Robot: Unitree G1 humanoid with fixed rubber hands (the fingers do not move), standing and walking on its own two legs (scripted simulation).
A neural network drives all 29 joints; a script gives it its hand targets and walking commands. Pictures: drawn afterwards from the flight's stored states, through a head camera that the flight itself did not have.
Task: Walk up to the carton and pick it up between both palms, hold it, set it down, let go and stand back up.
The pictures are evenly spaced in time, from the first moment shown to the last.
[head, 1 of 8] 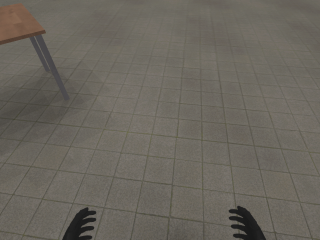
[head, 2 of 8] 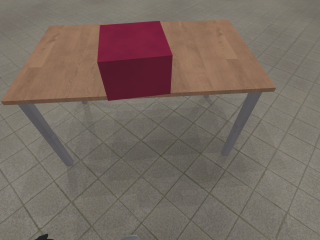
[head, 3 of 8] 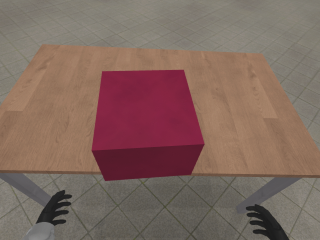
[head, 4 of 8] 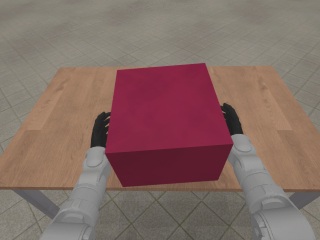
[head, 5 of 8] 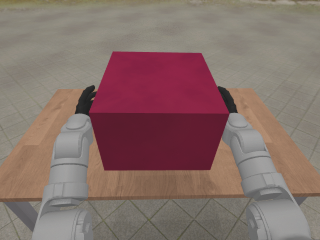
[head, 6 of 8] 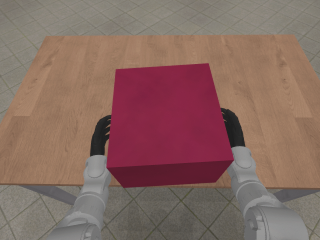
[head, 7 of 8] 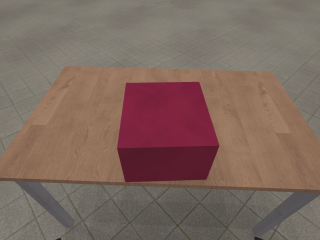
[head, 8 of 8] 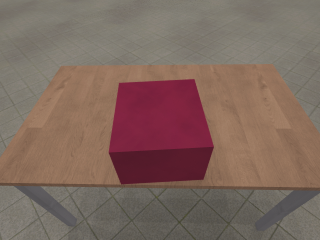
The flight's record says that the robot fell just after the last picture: no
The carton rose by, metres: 0.21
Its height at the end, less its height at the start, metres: +0.00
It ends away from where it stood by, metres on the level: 0.03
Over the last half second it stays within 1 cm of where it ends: yes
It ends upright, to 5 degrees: yes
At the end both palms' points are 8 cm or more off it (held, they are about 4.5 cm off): yes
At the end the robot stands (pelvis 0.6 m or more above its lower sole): yes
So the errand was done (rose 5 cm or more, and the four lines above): yes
